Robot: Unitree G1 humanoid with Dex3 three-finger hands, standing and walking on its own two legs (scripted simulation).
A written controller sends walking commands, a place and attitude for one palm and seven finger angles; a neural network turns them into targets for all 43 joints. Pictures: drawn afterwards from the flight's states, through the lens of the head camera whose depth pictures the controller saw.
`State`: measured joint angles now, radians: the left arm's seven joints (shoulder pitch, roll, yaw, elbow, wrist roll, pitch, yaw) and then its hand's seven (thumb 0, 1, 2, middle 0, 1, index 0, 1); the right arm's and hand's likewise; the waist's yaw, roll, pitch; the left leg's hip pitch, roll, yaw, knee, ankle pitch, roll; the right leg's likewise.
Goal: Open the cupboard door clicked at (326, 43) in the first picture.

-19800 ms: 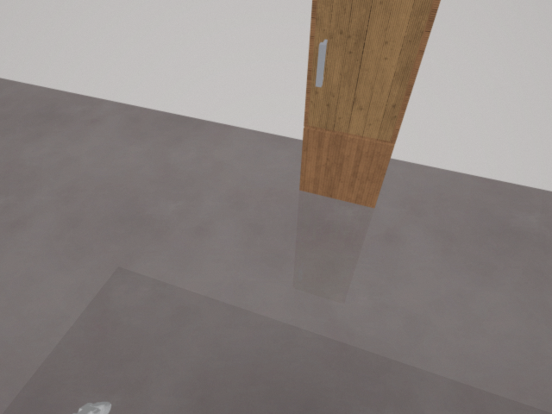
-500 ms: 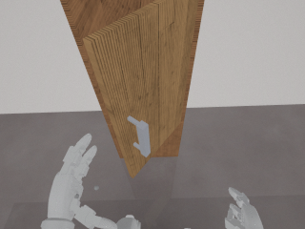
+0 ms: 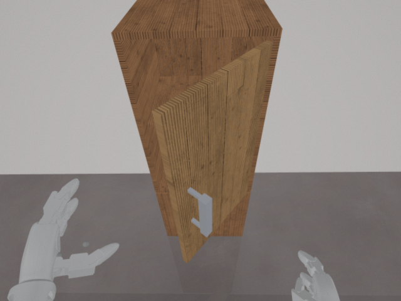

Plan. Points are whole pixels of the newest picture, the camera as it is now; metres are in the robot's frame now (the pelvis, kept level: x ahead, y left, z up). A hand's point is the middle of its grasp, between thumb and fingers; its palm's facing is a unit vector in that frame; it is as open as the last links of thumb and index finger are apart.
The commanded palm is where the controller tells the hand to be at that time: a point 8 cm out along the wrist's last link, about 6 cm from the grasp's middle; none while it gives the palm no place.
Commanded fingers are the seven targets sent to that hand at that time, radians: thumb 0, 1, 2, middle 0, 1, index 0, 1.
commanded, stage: draw the hand back to the body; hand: left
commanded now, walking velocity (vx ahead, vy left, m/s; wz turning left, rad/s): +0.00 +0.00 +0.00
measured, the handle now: (199, 212) +0.34 +0.05 -0.05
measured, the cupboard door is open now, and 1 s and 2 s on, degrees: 51 51 51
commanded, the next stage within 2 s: step back with the hand held close in 0.68 s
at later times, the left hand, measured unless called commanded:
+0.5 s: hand (39, 213) +0.19 +0.26 +0.17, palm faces +0.45 -0.80 -0.40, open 7.7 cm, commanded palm +0.15 +0.30 +0.18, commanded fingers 0.00 0.90 0.90 -0.20 -0.30 -0.20 -0.30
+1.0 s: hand (45, 214) +0.19 +0.25 +0.17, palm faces +0.38 -0.79 -0.48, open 7.4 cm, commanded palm +0.14 +0.29 +0.19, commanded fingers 0.00 0.90 0.90 -0.20 -0.30 -0.20 -0.30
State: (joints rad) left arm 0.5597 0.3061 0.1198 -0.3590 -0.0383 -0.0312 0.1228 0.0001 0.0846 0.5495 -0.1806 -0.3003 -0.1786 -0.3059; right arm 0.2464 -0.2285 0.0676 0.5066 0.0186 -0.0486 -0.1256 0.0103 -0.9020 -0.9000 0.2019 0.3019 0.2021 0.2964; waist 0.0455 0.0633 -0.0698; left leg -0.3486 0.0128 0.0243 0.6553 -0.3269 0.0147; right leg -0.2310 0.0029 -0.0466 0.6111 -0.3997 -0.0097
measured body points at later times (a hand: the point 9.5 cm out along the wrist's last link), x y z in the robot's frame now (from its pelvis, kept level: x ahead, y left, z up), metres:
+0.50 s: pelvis +0.00 +0.00 +0.02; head -0.02 -0.02 +0.47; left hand +0.17 +0.30 +0.19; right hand +0.19 -0.22 -0.07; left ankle +0.01 +0.11 -0.72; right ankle -0.05 -0.11 -0.72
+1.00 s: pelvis -0.01 -0.01 +0.02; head -0.01 -0.03 +0.47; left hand +0.17 +0.29 +0.20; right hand +0.17 -0.25 -0.07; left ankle +0.01 +0.11 -0.72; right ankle -0.05 -0.11 -0.72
